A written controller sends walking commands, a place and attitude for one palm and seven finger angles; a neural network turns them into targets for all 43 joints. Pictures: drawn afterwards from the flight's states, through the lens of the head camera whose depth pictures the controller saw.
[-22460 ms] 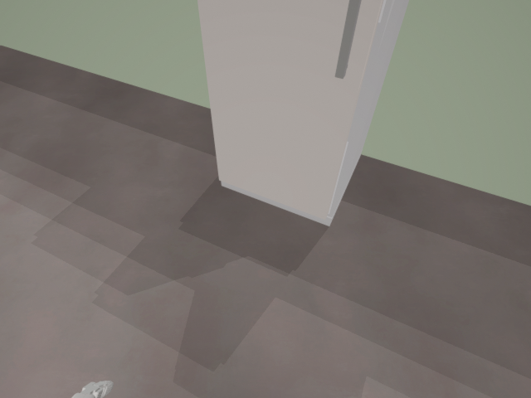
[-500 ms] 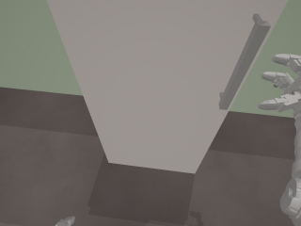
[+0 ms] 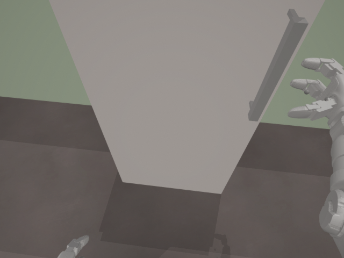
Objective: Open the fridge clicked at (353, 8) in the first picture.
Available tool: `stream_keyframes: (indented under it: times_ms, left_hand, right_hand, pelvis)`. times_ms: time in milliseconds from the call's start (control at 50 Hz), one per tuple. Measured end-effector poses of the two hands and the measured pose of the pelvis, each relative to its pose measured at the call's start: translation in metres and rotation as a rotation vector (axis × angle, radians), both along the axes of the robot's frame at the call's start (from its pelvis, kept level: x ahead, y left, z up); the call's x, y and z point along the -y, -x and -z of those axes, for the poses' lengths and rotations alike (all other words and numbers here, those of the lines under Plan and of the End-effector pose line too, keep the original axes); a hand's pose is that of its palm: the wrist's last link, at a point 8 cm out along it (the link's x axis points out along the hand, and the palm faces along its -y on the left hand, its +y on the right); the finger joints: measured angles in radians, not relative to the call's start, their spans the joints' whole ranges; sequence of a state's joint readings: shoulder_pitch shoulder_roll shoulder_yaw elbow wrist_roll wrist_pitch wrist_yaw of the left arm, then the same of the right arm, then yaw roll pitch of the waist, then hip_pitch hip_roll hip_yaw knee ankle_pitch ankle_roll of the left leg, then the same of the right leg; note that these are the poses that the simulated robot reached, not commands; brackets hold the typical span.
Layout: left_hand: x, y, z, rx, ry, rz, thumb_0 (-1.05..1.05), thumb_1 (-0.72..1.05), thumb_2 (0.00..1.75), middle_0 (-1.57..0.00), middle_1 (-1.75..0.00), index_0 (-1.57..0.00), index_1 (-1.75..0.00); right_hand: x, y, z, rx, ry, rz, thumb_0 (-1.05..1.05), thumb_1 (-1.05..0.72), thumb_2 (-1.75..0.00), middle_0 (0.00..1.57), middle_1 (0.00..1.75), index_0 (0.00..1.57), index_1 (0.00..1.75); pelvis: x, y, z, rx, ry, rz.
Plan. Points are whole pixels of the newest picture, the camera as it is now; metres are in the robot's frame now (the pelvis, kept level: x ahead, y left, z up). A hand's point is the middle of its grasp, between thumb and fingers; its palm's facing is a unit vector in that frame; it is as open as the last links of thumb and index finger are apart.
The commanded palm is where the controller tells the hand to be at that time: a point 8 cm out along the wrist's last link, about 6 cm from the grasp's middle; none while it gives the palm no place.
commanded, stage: move the hooked fingers beside the handle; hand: right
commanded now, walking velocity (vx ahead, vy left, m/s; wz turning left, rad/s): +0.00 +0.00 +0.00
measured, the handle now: (269, 73) +0.52 -0.16 +0.17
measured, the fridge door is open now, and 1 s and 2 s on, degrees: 0 0 0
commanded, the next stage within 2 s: feel for the door with the fingertips in 0.08 s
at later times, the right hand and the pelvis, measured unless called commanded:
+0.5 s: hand (296, 95) +0.45 -0.21 +0.17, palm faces +0.00 +1.00 +0.03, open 14.0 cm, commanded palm +0.42 -0.25 +0.17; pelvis +0.01 +0.00 +0.00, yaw +0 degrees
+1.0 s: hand (286, 84) +0.47 -0.19 +0.18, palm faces +0.00 +1.00 +0.03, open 14.0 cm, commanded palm +0.45 -0.24 +0.17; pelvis +0.00 +0.01 +0.00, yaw +0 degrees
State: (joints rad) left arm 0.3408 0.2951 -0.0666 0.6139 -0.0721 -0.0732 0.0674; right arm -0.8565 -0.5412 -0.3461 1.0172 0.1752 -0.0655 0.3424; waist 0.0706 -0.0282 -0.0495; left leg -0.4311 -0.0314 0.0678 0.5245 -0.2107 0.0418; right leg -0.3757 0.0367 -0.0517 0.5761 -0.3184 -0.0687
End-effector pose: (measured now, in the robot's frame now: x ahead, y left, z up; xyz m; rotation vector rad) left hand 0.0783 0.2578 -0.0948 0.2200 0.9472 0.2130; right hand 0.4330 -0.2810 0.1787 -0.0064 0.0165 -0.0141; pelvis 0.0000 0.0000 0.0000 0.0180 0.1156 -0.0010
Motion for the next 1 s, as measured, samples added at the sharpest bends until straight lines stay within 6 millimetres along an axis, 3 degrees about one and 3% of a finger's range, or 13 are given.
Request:
stream_keyframes:
  times_ms: [240,380,520,640,820,1000]
  left_hand:
    - [-0.003,0.018,0.002,-0.069,-0.003,-0.036,0.01,0.9,0.9,-0.21,-0.3,-0.21,-0.3]
    - [-0.001,0.003,0.001,-0.04,-0.002,-0.01,0.01,0.91,0.9,-0.21,-0.3,-0.21,-0.3]
    - [0.005,-0.017,-0.004,0.031,0.011,0.01,0.01,0.91,0.9,-0.21,-0.3,-0.21,-0.3]
    - [0.009,-0.022,-0.004,0.043,0.022,0.021,0.01,0.9,0.9,-0.21,-0.3,-0.21,-0.3]
    - [0.003,-0.004,0.003,-0.009,0.02,0.007,0.01,0.9,0.9,-0.21,-0.3,-0.21,-0.3]
    - [-0.008,0.027,0.007,-0.08,0.005,-0.029,0.01,0.9,0.9,-0.21,-0.3,-0.21,-0.3]
  right_hand:
    - [0.008,0.002,0.007,0.014,-0.018,0.0,-0.01,0.5,-0.3,0.3,1.2,0.3,1.2]
    - [-0.009,0.008,0.001,0.06,-0.038,-0.043,-0.01,0.5,-0.3,0.3,1.2,0.3,1.2]
    - [-0.022,0.005,0.01,0.0,-0.025,-0.015,-0.01,0.5,-0.3,0.3,1.2,0.3,1.2]
    - [-0.029,0.006,0.006,0.037,-0.038,-0.006,-0.01,0.5,-0.3,0.3,1.2,0.3,1.2]
    - [-0.028,-0.003,-0.002,0.01,-0.007,0.009,-0.01,0.5,-0.3,0.3,1.2,0.3,1.2]
    - [-0.042,-0.015,-0.001,0.017,-0.033,-0.014,-0.01,0.5,-0.3,0.3,1.2,0.3,1.2]
  pelvis:
    - [0.002,-0.008,-0.001,0.001,-0.003,-0.013]
    - [0.004,-0.01,-0.002,0.011,-0.005,-0.006]
    - [0.003,-0.006,-0.001,0.015,-0.002,-0.002]
    - [0.001,-0.005,-0.001,0.022,0.0,-0.006]
    - [-0.002,-0.002,-0.001,0.017,0.002,0.003]
    - [-0.005,-0.001,0.0,0.003,0.005,-0.003]
